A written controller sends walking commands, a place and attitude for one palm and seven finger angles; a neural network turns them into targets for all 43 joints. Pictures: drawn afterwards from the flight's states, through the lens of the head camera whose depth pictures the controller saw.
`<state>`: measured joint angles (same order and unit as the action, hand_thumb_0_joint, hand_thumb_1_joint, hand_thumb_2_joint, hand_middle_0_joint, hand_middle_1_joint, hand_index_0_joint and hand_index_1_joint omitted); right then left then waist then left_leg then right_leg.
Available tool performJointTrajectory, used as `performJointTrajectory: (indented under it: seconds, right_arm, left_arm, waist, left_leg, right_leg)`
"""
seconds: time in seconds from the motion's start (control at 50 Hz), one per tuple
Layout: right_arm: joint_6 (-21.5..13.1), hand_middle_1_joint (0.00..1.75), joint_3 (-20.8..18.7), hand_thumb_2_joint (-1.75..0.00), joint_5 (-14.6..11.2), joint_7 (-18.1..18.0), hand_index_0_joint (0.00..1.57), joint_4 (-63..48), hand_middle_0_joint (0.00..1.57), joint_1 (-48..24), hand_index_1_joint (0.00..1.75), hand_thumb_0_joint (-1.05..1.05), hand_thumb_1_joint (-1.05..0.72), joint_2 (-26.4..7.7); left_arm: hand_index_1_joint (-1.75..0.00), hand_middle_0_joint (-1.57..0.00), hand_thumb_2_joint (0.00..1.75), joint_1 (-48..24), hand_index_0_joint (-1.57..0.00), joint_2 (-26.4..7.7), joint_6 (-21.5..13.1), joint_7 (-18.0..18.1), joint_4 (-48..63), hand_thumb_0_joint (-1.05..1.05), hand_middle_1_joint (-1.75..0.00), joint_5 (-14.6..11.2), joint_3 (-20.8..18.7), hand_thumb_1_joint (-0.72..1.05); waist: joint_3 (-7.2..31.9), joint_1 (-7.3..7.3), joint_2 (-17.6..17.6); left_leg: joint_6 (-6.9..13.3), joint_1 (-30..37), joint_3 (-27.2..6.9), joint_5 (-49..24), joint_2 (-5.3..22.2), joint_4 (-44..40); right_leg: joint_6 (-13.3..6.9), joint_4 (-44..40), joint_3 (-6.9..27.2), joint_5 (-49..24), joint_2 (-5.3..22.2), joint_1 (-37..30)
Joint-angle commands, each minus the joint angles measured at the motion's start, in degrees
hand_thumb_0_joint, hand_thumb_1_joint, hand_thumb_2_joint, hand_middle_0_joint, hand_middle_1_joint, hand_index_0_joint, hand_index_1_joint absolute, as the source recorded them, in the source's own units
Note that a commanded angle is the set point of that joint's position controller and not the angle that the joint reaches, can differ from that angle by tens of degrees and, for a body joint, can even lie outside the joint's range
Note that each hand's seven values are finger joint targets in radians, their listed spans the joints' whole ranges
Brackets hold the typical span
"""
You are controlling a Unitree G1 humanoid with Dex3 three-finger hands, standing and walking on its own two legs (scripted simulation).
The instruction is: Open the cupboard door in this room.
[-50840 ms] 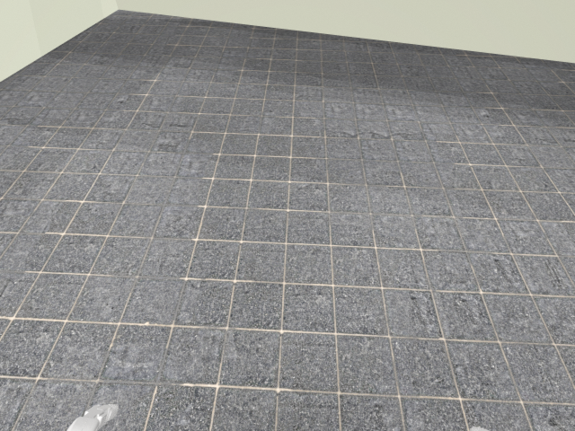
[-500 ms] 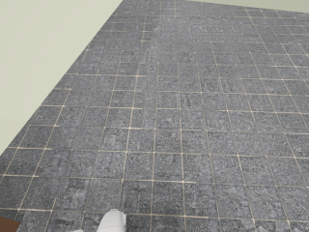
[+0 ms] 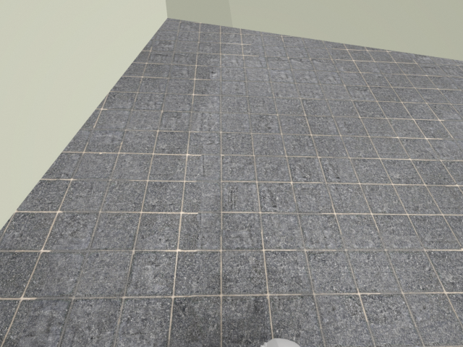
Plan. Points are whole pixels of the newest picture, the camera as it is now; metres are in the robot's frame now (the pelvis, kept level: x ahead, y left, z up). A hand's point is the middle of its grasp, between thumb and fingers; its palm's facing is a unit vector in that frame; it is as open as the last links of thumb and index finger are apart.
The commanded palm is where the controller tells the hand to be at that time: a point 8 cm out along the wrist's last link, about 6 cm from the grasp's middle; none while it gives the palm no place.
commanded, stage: walk to a spot facing it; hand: left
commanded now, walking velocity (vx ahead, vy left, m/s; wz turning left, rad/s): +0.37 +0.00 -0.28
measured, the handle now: out of the picture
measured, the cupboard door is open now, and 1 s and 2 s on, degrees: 47 47 47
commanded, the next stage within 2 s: turn to face it in 0.50 s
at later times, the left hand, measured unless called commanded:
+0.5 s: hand (200, 240) +0.36 +0.10 -0.16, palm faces -0.11 -0.97 -0.20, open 7.1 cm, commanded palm none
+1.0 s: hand (191, 209) +0.46 +0.14 -0.17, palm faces +0.08 -0.98 -0.20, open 7.3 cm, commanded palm none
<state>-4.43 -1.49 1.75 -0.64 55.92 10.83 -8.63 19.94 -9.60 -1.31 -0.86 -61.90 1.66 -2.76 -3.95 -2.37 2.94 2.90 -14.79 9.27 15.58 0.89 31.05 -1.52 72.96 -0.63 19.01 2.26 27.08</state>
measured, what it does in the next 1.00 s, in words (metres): walks ahead: right foot, then left foot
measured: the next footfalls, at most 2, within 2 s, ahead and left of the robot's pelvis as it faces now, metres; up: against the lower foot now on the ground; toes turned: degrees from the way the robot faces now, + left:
right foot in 0.32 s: +0.27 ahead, -0.15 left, +0.00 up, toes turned -13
left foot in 0.74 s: +0.51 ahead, +0.05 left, +0.00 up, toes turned +2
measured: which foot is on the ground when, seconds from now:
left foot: down 0.00-0.34, up 0.36-0.72, down 0.74-1.00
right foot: up 0.00-0.30, down 0.32-0.76, up 0.78-1.00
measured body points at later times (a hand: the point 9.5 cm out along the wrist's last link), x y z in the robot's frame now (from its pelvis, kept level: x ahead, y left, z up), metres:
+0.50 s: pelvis +0.24 -0.06 +0.01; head +0.27 -0.06 +0.46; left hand +0.37 +0.15 -0.14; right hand +0.15 -0.27 -0.15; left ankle +0.23 +0.09 -0.65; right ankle +0.24 -0.14 -0.73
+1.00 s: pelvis +0.39 -0.05 +0.00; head +0.43 -0.04 +0.45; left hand +0.45 +0.20 -0.15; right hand +0.47 -0.28 -0.15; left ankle +0.47 +0.05 -0.73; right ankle +0.39 -0.20 -0.68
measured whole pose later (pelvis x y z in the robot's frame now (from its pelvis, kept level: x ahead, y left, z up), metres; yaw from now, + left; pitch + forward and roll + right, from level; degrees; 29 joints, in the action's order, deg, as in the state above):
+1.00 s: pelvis +0.39 -0.05 +0.00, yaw +2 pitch +1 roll -1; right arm 0.5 -1.9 1.7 -0.3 56.0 10.2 -10.3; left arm 9.5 -10.8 1.1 0.4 -55.1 1.0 -3.1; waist -4.6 -0.2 -0.1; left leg 2.7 -23.0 0.2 8.3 -1.2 30.4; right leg 3.2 55.9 -0.7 25.0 3.2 26.7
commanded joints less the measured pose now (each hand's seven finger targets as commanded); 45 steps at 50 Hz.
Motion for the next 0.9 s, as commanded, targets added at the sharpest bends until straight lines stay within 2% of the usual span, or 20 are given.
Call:
performJointTrajectory:
  seconds: [0.0, 0.08, 0.18, 0.22, 0.26, 0.28, 0.3, 0.32, 0.34, 0.38, 0.42, 0.46, 0.62, 0.68, 0.7, 0.72, 0.74, 0.76, 0.8, 0.88]
  right_arm:
    - [-1.04, 0.3, -1.43, -0.9, -0.59, -0.55, 0.2, 1.19, 0.2, 8.35, 0.3, 0.0, -0.9, -7.36]
    - [-0.69, 0.3, -1.52, -0.9, -0.49, -0.19, 0.2, 3.25, 0.2, 13.43, 0.3, 0.0, -0.9, -7.45]
    - [-0.21, 0.3, -0.84, -0.9, 0.27, -0.52, 0.2, 6.29, 0.2, 20.43, 0.3, 0.0, -0.9, -7.59]
    - [0.04, 0.3, -0.73, -0.9, 0.28, -0.65, 0.2, 6.99, 0.2, 21.31, 0.3, 0.0, -0.9, -8.86]
    - [0.24, 0.3, -0.79, -0.9, -0.06, -0.7, 0.2, 6.99, 0.2, 20.21, 0.3, 0.0, -0.9, -9.75]
    - [-0.02, 0.3, -0.66, -0.9, -0.77, -0.38, 0.2, 6.33, 0.2, 18.14, 0.3, 0.0, -0.9, -9.52]
    - [-0.39, 0.3, -0.53, -0.9, -1.71, -0.14, 0.2, 4.78, 0.2, 18.76, 0.3, 0.0, -0.9, -7.15]
    - [-0.43, 0.3, -0.81, -0.9, -2.19, -0.48, 0.2, 3.65, 0.2, 17.92, 0.3, 0.0, -0.9, -6.84]
    - [-0.11, 0.3, -1.22, -0.9, -2.0, -0.39, 0.2, 2.84, 0.2, 12.75, 0.3, 0.0, -0.9, -8.54]
    - [0.77, 0.3, -1.36, -0.9, -1.41, -0.11, 0.2, 2.57, 0.2, 8.56, 0.3, 0.0, -0.9, -5.1]
    - [2.53, 0.3, -1.0, -0.9, -0.67, 0.16, 0.2, 4.25, 0.2, 12.59, 0.3, 0.0, -0.9, -2.42]
    - [3.24, 0.3, -1.15, -0.9, -0.5, 0.64, 0.2, 5.42, 0.2, 15.68, 0.3, 0.0, -0.9, -1.13]
    - [2.05, 0.3, -1.28, -0.9, -0.86, 1.49, 0.2, 0.72, 0.2, 2.47, 0.3, 0.0, -0.9, -2.31]
    - [1.53, 0.3, -1.69, -0.9, -0.41, 1.13, 0.2, 3.12, 0.2, 9.35, 0.3, 0.0, -0.9, -5.8]
    - [1.36, 0.3, -2.48, -0.9, 0.06, 0.71, 0.2, 3.75, 0.2, 14.4, 0.3, 0.0, -0.9, -10.11]
    - [1.38, 0.3, -3.48, -0.9, 0.3, 0.07, 0.2, 3.75, 0.2, 18.07, 0.3, 0.0, -0.9, -15.23]
    - [2.29, 0.3, -3.39, -0.9, -0.34, -0.45, 0.2, 3.48, 0.2, 17.98, 0.3, 0.0, -0.9, -16.14]
    - [2.63, 0.3, -3.46, -0.9, -0.27, -0.52, 0.2, 2.06, 0.2, 14.27, 0.3, 0.0, -0.9, -16.15]
    - [2.72, 0.3, -2.61, -0.9, -0.54, -1.08, 0.2, -0.05, 0.2, 7.64, 0.3, 0.0, -0.9, -12.75]
    - [3.27, 0.3, -2.86, -0.9, -0.45, -0.89, 0.2, -2.94, 0.2, 1.14, 0.3, 0.0, -0.9, -13.21]
  left_arm:
    - [-0.3, -0.2, 0.9, -0.14, -0.2, -0.73, 0.0, -0.99, 5.04, 0.0, -0.3, 0.08, -0.66, 0.9]
    - [-0.3, -0.2, 0.9, -8.54, -0.2, -0.59, 0.09, -1.48, 7.18, 0.0, -0.3, 0.09, -0.39, 0.9]
    - [-0.3, -0.2, 0.9, -18.17, -0.2, -1.79, -0.26, -1.64, 9.71, 0.0, -0.3, -0.09, -0.04, 0.9]
    - [-0.3, -0.2, 0.9, -17.56, -0.2, -2.95, -0.49, -1.5, 9.71, 0.0, -0.3, -0.24, -0.03, 0.9]
    - [-0.3, -0.2, 0.9, -7.42, -0.2, -4.93, -1.31, -1.06, 6.68, 0.0, -0.3, -0.12, -0.58, 0.9]
    - [-0.3, -0.2, 0.9, 1.6, -0.2, -7.89, -1.92, -0.6, 3.79, 0.0, -0.3, 0.12, -1.62, 0.9]
    - [-0.3, -0.2, 0.9, 10.65, -0.2, -14.19, -2.41, 0.3, 1.5, 0.0, -0.3, 0.23, -3.39, 0.9]
    - [-0.3, -0.2, 0.9, 11.46, -0.2, -17.09, -2.2, 0.61, 1.18, 0.0, -0.3, -1.2, -3.67, 0.9]
    - [-0.3, -0.2, 0.9, 7.67, -0.2, -15.39, -1.74, 1.39, 2.34, 0.0, -0.3, -1.59, -3.63, 0.9]
    - [-0.3, -0.2, 0.9, -0.03, -0.2, -10.84, -1.85, 1.67, 3.88, 0.0, -0.3, -1.53, -1.86, 0.9]
    - [-0.3, -0.2, 0.9, -4.55, -0.2, -7.54, -2.53, 1.49, 4.76, 0.0, -0.3, -1.15, -0.65, 0.9]
    - [-0.3, -0.2, 0.9, -5.44, -0.2, -6.87, -3.2, 1.25, 4.65, 0.0, -0.3, -0.84, -0.61, 0.9]
    - [-0.3, -0.2, 0.9, -2.46, -0.2, -7.37, -3.7, 1.32, 2.3, 0.0, -0.3, -0.55, -0.83, 0.9]
    - [-0.3, -0.2, 0.9, -2.5, -0.2, -7.99, -2.9, 1.87, 2.09, 0.0, -0.3, -0.87, -0.79, 0.9]
    - [-0.3, -0.2, 0.9, -0.76, -0.2, -7.25, -2.34, 1.95, 2.78, 0.0, -0.3, -1.17, -0.78, 0.9]
    - [-0.3, -0.2, 0.9, 1.91, -0.2, -4.82, -2.12, 1.85, 3.88, 0.0, -0.3, -2.04, -0.35, 0.9]
    - [-0.3, -0.2, 0.9, -0.87, -0.2, -5.95, -1.67, 2.06, 5.49, 0.0, -0.3, -1.7, 0.16, 0.9]
    - [-0.3, -0.2, 0.9, -3.5, -0.2, -6.11, -1.12, 2.24, 7.22, 0.0, -0.3, -1.07, -0.32, 0.9]
    - [-0.3, -0.2, 0.9, -6.66, -0.2, -6.01, -0.1, 1.96, 7.13, 0.0, -0.3, -0.66, -0.96, 0.9]
    - [-0.3, -0.2, 0.9, -3.51, -0.2, -5.15, 1.96, 1.37, 7.15, 0.0, -0.3, -0.85, -1.36, 0.9]
  waist:
    - [1.1, 0.85, -9.43]
    - [-1.71, 2.77, -7.68]
    - [-4.04, 5.44, -8.27]
    - [-2.83, 4.52, -8.27]
    - [2.92, -0.49, -6.88]
    - [8.19, -4.7, -4.9]
    - [16.93, -7.55, 8.33]
    - [20.44, -6.03, 11.02]
    - [14.77, -5.59, 5.0]
    - [3.31, -1.12, 1.05]
    - [-0.81, 3.42, 2.54]
    - [0.42, 5.38, 3.69]
    - [-0.8, 2.95, 3.58]
    - [3.57, 6.24, -0.02]
    - [8.25, 7.67, -7.44]
    - [14.08, 7.86, -20.2]
    - [14.63, 8.01, -18.23]
    - [9.17, 6.81, -11.9]
    - [4.74, 4.47, -14.29]
    - [7.69, 1.65, -9.82]
  left_leg:
    - [5.07, 1.14, -8.29, -11.78, 15.49, -20.72]
    - [3.98, 3.43, -3.61, -14.94, 13.67, -21.4]
    - [3.53, 10.6, -2.77, -25.03, 16.3, -18.91]
    - [3.01, 12.99, -1.43, -36.01, 16.94, -14.84]
    - [1.15, 12.26, 0.58, -47.58, 15.23, -1.71]
    - [-0.64, 2.69, 1.81, -43.36, 13.37, 9.65]
    - [-3.4, -12.97, 5.41, -13.53, 5.71, 28.69]
    - [-4.52, -21.71, -0.46, 19.74, 1.45, 45.27]
    - [-3.54, -23.9, -7.25, 15.59, 4.92, 46.8]
    - [-4.36, -21.68, -8.1, 8.61, 8.39, 41.39]
    - [-4.98, -15.6, -7.24, 5.08, 8.82, 34.6]
    - [-5.47, -12.56, -5.69, 1.0, 7.78, 29.13]
    - [-4.42, -12.52, -3.89, -4.93, 4.85, 8.41]
    - [-2.77, 1.13, -3.47, -15.72, 1.78, -1.43]
    - [0.44, 11.34, -11.49, -28.49, 7.28, -2.05]
    - [8.64, 21.18, -28.63, -47.0, 20.29, -3.49]
    - [12.4, 18.29, -32.79, -45.79, 23.45, -7.05]
    - [13.17, 11.01, -32.36, -35.24, 23.74, -9.32]
    - [9.23, 1.06, -29.63, -26.17, 18.83, -12.32]
    - [6.32, -4.62, -22.85, -12.51, 13.26, -13.92]
  right_leg:
    - [1.38, -9.07, 1.14, -6.58, 4.39, 4.4]
    - [1.31, -23.27, -3.22, -13.05, 3.5, 4.08]
    - [-0.89, -33.15, -5.02, -11.24, 2.01, 4.16]
    - [-2.47, -35.75, -6.59, -7.25, 0.07, -0.44]
    - [-4.3, -41.13, -8.39, -8.04, -3.23, -14.92]
    - [-6.29, -41.77, -4.2, -10.62, -0.45, -31.54]
    - [-11.86, -44.35, 17.26, -15.69, 15.22, -48.14]
    - [-16.86, -50.9, 30.87, -26.5, 25.01, -51.3]
    - [-16.31, -52.96, 27.06, -25.67, 23.2, -44.41]
    - [-12.11, -55.29, 14.62, -31.12, 18.09, -26.44]
    - [-9.34, -59.4, 6.49, -26.74, 14.23, -14.68]
    - [-8.46, -61.1, 2.27, -22.45, 11.4, -12.03]
    - [-7.15, -57.01, -0.31, -30.58, 12.37, -20.72]
    - [-2.61, -42.38, -6.11, -37.52, 9.65, -21.46]
    - [0.41, -30.98, -8.13, -26.56, 6.02, -14.52]
    - [3.29, -14.88, -9.43, 6.07, -1.0, -3.34]
    - [2.68, -5.35, -3.03, 18.81, -1.51, -2.49]
    - [2.83, -2.5, -0.91, 17.52, -0.05, 0.72]
    - [4.1, -2.86, 1.34, 10.97, 2.44, 1.86]
    - [4.91, -11.95, -0.04, 5.64, 1.15, -3.98]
